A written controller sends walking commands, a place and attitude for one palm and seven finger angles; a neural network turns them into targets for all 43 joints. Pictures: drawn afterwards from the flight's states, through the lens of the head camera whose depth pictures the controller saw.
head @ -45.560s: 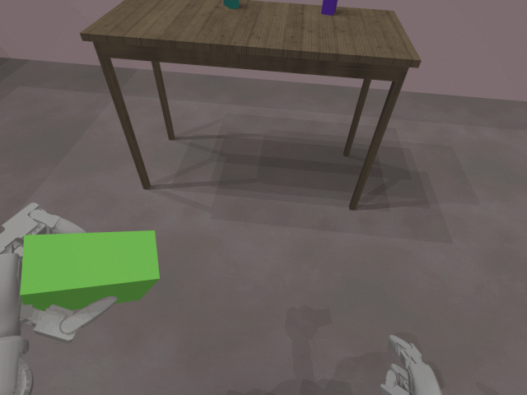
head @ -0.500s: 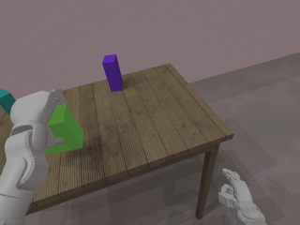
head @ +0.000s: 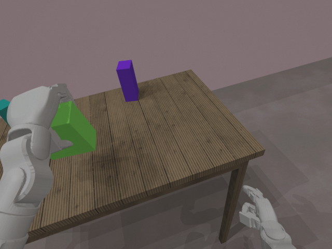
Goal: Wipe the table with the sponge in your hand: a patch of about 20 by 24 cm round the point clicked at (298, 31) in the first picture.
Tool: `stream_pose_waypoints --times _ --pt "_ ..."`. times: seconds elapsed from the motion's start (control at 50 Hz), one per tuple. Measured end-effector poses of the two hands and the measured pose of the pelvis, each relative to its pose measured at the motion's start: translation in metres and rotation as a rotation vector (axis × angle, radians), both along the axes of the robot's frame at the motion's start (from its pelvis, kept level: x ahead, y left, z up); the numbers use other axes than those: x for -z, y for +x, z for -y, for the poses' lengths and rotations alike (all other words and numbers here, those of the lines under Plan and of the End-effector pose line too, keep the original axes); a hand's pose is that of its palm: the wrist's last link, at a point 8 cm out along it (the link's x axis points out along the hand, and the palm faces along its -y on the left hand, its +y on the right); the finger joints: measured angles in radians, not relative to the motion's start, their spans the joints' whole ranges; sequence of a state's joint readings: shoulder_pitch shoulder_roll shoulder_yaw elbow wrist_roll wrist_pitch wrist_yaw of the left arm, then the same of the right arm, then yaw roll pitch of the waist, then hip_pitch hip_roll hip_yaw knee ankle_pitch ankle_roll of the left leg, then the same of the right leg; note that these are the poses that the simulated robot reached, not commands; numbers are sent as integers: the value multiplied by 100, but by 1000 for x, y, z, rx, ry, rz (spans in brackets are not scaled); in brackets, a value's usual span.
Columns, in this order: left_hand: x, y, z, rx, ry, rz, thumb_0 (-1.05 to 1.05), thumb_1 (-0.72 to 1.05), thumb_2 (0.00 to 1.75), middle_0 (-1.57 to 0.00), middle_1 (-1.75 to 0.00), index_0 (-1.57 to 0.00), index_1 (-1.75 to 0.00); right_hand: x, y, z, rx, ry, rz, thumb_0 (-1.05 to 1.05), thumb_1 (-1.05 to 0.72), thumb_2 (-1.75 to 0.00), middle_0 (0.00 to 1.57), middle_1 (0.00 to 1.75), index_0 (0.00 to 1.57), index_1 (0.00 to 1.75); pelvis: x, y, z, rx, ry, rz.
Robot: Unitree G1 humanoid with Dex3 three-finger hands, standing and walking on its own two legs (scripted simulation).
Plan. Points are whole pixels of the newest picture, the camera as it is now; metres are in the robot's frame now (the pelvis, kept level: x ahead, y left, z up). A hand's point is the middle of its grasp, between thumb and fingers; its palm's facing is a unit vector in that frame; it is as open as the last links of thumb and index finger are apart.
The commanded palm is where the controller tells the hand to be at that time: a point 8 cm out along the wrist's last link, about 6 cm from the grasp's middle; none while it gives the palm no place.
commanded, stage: bring the sponge back beside the body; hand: left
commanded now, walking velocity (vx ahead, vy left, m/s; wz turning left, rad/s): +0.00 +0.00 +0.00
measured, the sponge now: (66, 137) +0.28 +0.29 +0.17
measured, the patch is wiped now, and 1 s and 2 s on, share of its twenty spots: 1.00 1.00 1.00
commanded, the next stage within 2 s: step back with the hand held close in 1.66 s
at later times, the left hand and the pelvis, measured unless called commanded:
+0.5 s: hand (49, 134) +0.24 +0.27 +0.22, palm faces +0.31 -0.13 -0.94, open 10.0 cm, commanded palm +0.19 +0.27 +0.28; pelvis +0.00 +0.00 +0.00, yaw +0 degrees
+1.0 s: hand (47, 157) +0.21 +0.27 +0.19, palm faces +0.24 -0.13 -0.96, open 10.0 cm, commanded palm +0.15 +0.27 +0.27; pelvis -0.02 -0.01 +0.00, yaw +0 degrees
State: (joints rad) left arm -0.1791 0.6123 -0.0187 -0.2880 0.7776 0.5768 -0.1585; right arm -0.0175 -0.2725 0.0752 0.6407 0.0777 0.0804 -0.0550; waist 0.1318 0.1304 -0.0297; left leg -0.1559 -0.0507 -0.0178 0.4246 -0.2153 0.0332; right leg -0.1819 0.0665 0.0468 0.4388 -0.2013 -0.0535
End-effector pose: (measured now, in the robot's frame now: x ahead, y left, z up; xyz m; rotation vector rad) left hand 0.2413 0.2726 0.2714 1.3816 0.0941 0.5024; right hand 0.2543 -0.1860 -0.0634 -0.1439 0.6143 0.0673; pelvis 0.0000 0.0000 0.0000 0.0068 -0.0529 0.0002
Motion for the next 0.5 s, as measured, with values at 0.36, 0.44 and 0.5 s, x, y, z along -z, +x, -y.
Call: stream_pose_waypoints --times 0.36,0.44,0.5 --pt "3 -19 14 55 -8 31 0 -51 105 -73 -132 -77 -134 -7 5 -13 -31 8 13 1 -91 -90 20 30 19 29 0 -1 -1 5 0 16" --pt "0 -25 4 5 -18 44 0 -51 105 -72 -132 -77 -135 -8 2 -9 -29 14 9 1 -91 -90 20 30 19 29 0 -2 1 6 0 14" --pt "8 -32 -1 -25 -43 21 0 -51 105 -72 -132 -77 -135 -8 0 -4 -23 12 10 1 -91 -90 20 30 19 29 0 -3 3 7 -1 13"
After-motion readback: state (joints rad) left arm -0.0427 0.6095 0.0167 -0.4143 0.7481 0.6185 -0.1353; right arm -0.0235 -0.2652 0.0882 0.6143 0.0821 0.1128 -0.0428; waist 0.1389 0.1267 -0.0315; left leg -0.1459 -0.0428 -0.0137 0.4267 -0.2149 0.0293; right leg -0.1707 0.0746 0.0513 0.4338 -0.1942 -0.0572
